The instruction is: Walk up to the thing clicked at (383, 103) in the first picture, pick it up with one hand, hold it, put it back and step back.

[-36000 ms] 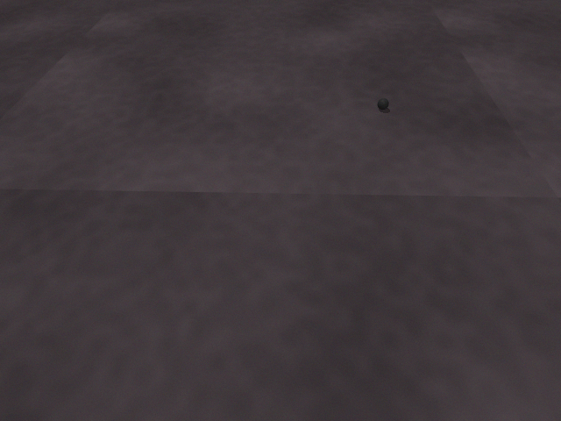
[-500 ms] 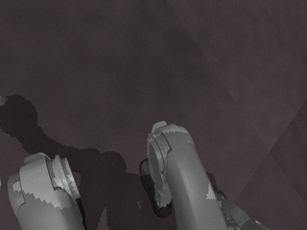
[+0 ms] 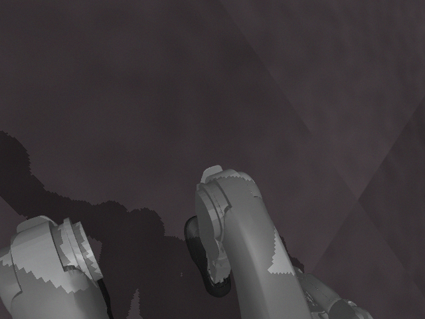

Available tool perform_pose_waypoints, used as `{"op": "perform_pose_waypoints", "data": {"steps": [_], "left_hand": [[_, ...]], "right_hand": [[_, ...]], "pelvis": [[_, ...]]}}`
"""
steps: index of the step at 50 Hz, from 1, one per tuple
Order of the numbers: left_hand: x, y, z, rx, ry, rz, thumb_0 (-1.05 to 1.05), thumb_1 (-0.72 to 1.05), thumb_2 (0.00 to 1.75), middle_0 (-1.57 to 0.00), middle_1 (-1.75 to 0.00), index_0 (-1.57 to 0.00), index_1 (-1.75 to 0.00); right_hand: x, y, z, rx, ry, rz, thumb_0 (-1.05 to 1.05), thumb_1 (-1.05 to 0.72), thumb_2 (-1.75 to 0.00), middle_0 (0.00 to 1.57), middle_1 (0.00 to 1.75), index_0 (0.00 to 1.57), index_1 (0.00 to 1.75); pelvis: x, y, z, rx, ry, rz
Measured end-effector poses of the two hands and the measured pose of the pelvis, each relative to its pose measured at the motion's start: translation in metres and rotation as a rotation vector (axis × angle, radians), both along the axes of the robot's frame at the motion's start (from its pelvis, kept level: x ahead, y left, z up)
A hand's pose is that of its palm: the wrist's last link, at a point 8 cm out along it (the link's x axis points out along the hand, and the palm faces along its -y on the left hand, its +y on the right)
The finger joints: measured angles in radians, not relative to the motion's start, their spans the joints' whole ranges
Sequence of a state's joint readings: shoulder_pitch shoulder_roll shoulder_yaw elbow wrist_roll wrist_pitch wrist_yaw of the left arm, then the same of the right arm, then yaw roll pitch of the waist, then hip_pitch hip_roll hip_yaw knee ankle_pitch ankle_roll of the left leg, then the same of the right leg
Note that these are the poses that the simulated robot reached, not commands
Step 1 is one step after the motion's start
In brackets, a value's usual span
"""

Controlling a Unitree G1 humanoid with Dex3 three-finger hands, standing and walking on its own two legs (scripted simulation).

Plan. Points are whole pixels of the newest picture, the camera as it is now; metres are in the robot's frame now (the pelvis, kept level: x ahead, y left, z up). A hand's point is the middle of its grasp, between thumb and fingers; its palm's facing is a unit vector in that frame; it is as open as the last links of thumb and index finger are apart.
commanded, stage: rest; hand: left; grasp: from above
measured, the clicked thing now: out of the picture +0.43 +0.33 -0.25
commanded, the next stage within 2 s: open in 0.06 s
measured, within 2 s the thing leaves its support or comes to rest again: rests again in 2.00 s
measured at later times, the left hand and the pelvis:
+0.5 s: hand out of the picture +0.42 +0.33 -0.24, palm faces -0.42 -0.18 -0.89, open 11.0 cm; pelvis +0.00 +0.00 +0.00, yaw -1 degrees
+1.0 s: hand out of the picture +0.41 +0.33 -0.24, palm faces -0.43 -0.18 -0.88, open 13.9 cm; pelvis +0.00 +0.00 +0.00, yaw -1 degrees
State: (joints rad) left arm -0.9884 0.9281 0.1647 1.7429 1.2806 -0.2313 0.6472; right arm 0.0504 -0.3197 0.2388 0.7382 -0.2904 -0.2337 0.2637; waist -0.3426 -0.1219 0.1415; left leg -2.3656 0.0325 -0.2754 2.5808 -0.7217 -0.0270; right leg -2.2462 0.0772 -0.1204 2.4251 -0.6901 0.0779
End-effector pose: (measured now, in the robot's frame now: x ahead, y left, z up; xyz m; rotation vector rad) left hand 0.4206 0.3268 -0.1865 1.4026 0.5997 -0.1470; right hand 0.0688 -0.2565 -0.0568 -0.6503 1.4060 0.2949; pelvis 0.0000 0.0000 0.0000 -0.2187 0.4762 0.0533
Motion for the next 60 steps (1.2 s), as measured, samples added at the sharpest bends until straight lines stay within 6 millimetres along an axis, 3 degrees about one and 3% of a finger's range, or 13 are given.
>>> {"op": "perform_pose_waypoints", "data": {"steps": [13, 18, 28, 41, 60], "left_hand": [[-0.001, 0.001, -0.001, -0.006, -0.003, -0.017, -0.02, 0.13, 0.55, -0.64, -0.71, -0.84, -0.71], [-0.004, 0.0, -0.002, -0.004, -0.005, -0.026, -0.02, 0.11, 0.57, -0.59, -0.73, -0.71, -0.7], [0.001, 0.006, 0.001, 0.005, -0.018, -0.002, 0.0, -0.16, 0.71, -0.37, -0.8, -0.41, -0.77], [0.001, 0.006, -0.003, -0.005, -0.006, -0.018, 0.0, -0.42, 0.9, -0.15, -0.96, -0.17, -0.94], [0.001, 0.008, -0.001, -0.001, -0.005, -0.007, 0.0, -0.47, 0.95, -0.08, -1.03, -0.1, -1.01]], "right_hand": [[-0.005, 0.002, 0.006, -0.003, 0.013, 0.025, 0.01, -0.91, -0.9, 0.2, 0.3, 0.2, 0.3], [-0.004, 0.003, 0.007, -0.002, 0.004, 0.034, 0.01, -0.9, -0.9, 0.2, 0.3, 0.2, 0.3], [-0.001, 0.005, 0.01, -0.003, -0.013, 0.045, 0.0, -0.9, -0.9, 0.2, 0.3, 0.2, 0.3], [-0.007, 0.01, 0.01, 0.012, 0.01, 0.043, 0.01, -0.9, -0.9, 0.2, 0.3, 0.2, 0.3], [-0.006, 0.007, 0.011, 0.006, 0.005, 0.046, 0.01, -0.89, -0.9, 0.2, 0.3, 0.2, 0.3]], "pelvis": [[-0.002, 0.001, 0.0, -0.01, -0.018, -0.005], [-0.003, 0.002, 0.001, -0.013, -0.023, -0.007], [-0.004, 0.003, 0.001, -0.02, -0.024, -0.006], [-0.004, 0.004, 0.002, -0.024, -0.024, -0.006], [-0.005, 0.003, 0.001, -0.022, -0.022, -0.007]]}}
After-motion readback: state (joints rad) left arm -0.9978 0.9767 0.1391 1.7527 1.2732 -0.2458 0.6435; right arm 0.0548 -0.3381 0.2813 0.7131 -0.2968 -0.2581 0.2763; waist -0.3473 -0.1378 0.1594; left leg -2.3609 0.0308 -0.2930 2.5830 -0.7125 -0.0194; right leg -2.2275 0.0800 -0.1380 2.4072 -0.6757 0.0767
